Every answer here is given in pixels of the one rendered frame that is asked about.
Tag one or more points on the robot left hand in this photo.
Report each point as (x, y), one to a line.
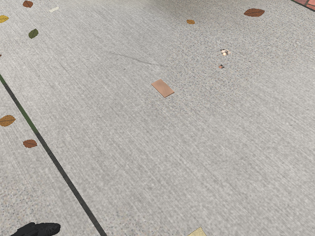
(39, 229)

